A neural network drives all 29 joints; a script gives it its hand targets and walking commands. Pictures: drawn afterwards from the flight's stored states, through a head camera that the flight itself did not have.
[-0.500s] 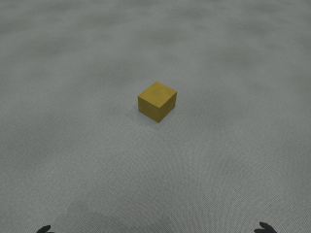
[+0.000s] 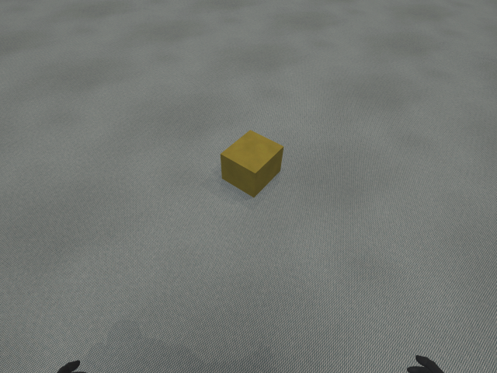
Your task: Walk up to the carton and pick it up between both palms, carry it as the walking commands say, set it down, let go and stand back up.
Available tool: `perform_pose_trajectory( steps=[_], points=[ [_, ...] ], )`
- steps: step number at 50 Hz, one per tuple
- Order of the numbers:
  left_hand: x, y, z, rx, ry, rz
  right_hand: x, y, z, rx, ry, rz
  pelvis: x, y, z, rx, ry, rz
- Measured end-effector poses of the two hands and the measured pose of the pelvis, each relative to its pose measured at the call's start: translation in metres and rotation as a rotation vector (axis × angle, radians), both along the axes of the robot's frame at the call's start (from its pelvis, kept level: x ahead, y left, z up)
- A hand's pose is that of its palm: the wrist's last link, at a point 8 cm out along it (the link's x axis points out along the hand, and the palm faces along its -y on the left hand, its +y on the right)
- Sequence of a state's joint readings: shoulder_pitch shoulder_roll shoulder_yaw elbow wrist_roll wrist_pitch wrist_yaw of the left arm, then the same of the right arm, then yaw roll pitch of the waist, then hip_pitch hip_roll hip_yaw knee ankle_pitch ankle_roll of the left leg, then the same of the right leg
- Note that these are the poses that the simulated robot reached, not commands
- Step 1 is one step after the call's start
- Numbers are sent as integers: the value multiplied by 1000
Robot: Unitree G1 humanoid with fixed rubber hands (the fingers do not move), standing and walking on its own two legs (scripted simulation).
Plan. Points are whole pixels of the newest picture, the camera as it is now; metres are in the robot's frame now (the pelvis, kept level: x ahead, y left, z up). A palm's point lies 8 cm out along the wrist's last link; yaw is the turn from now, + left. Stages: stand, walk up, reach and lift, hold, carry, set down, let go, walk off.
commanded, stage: stand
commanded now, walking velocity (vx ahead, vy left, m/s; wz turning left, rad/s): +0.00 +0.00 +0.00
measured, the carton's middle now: (252, 162) +1.25 -0.04 -0.69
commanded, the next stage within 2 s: walk up in 0.26 s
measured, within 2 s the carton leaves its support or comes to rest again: neither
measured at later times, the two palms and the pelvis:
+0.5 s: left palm out of the picture +0.11 +0.32 -0.10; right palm out of the picture +0.11 -0.32 -0.10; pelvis +0.01 +0.00 +0.00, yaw -1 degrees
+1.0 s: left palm (58, 351) +0.18 +0.31 -0.08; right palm (434, 284) +0.29 -0.36 -0.08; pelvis +0.15 -0.04 -0.01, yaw -1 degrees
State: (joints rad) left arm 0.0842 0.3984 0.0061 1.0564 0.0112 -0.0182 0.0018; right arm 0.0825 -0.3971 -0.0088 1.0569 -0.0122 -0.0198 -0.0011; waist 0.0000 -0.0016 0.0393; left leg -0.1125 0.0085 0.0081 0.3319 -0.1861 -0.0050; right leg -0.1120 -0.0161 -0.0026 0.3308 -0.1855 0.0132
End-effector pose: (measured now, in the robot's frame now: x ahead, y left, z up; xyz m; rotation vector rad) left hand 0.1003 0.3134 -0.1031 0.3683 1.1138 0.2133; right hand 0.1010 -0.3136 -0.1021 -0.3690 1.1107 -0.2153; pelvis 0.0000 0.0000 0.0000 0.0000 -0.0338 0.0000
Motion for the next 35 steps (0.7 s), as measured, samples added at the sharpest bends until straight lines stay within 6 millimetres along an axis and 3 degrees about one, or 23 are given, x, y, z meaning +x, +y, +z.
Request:
perform_pose_trajectory(
  steps=[24, 28, 32, 35],
  points=[
    [5, 3, 3, -3, -19, -7, 4, -3, 3, -1, -22, 6, 6, 0, -1, 0, 6, -6],
    [19, 10, 9, 20, -54, -46, -2, -25, 8, -24, -68, -11, 14, -6, -7, 11, 19, -30],
    [50, 3, 22, 39, -89, -95, -17, -57, 10, -49, -41, -35, 30, -20, -9, 20, 18, -44],
    [68, -3, 26, 77, -127, -109, -9, -79, 2, -62, -26, -27, 45, -35, -18, 4, 10, -37]
  ],
)
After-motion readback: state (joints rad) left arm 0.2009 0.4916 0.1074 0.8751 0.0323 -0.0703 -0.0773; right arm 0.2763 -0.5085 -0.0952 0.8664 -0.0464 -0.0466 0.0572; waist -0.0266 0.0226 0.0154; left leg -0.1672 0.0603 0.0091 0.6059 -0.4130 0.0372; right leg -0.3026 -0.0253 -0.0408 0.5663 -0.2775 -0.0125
